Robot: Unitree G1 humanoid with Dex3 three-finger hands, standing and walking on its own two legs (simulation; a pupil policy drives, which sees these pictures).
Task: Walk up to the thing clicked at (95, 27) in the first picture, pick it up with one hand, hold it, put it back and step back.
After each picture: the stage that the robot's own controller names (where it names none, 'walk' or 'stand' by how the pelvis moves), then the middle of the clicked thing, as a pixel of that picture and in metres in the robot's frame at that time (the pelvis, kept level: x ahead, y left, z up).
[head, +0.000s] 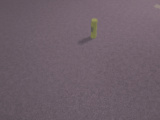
stand; (93, 28) +1.59 -0.11 -0.66
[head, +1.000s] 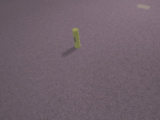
walk; (76, 38) +1.45 +0.20 -0.63
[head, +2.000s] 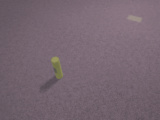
walk; (57, 68) +0.92 +0.33 -0.65
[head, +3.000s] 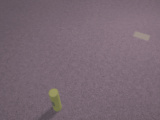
walk; (55, 100) +0.60 +0.24 -0.62
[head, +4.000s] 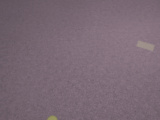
stand; out of the picture +0.41 +0.24 -0.64
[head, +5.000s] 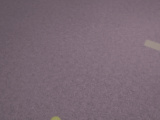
stand; out of the picture +0.38 +0.22 -0.64
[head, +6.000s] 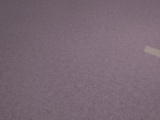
stand; out of the picture +0.37 +0.19 -0.66
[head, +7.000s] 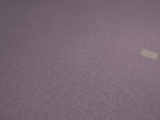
stand; out of the picture +0.39 +0.22 -0.66
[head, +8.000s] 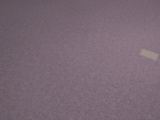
stand; out of the picture +0.37 +0.22 -0.66
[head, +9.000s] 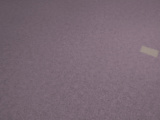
go down; out of the picture +0.37 +0.22 -0.66
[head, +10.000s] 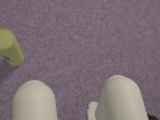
go down; (10, 50) +0.46 +0.25 -0.24
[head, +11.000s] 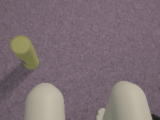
close in; (27, 55) +0.46 +0.24 -0.26
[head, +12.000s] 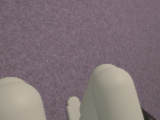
close in; out of the picture +0.44 +0.29 -0.16
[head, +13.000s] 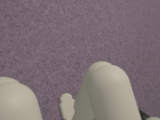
close; out of the picture +0.43 +0.29 -0.16
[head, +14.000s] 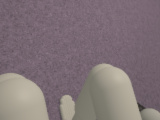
lift; out of the picture +0.39 +0.29 -0.16
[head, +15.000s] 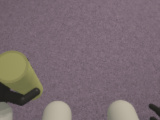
lift; (24, 81) +0.33 +0.20 +0.00
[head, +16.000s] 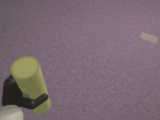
hold; (34, 90) +0.32 +0.18 +0.02
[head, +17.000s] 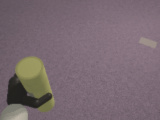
hold; (39, 88) +0.32 +0.16 +0.03
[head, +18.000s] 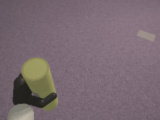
crouch; (43, 88) +0.33 +0.15 +0.01
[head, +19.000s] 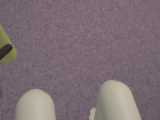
crouch; out of the picture +0.47 +0.24 -0.06
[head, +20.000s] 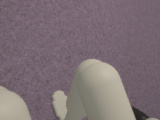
lower; out of the picture +0.45 +0.30 -0.17
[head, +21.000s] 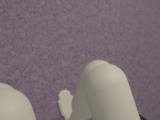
lower; out of the picture +0.45 +0.30 -0.17
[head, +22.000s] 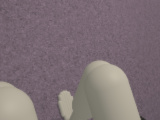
lower; out of the picture +0.44 +0.30 -0.17
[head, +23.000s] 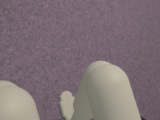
lower; out of the picture +0.44 +0.30 -0.17
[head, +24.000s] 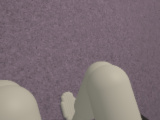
draw back; out of the picture +0.44 +0.27 -0.17
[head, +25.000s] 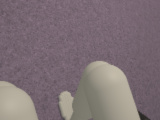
withdraw; out of the picture +0.44 +0.28 -0.17
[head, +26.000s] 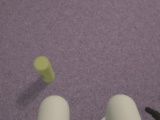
walk; (45, 71) +0.46 +0.20 -0.36
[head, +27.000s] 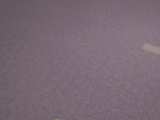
stand; out of the picture +0.39 +0.18 -0.60
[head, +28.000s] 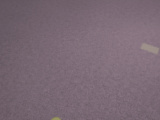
stand; out of the picture +0.41 +0.19 -0.60
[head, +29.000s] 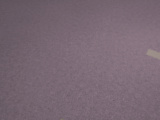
stand; out of the picture +0.40 +0.17 -0.64
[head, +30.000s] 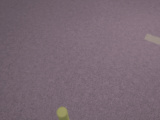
walk; (63, 117) +0.43 +0.16 -0.64
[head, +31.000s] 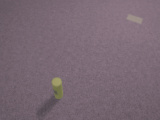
walk; (57, 89) +0.59 +0.17 -0.64
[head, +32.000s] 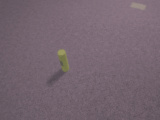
walk; (63, 61) +0.91 +0.27 -0.63
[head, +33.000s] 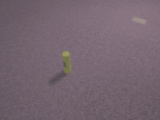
stand; (66, 62) +1.01 +0.19 -0.64
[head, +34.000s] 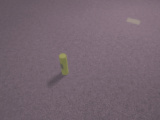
stand; (64, 64) +1.03 +0.21 -0.66
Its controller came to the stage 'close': yes
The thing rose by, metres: 0.68
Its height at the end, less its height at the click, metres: +0.00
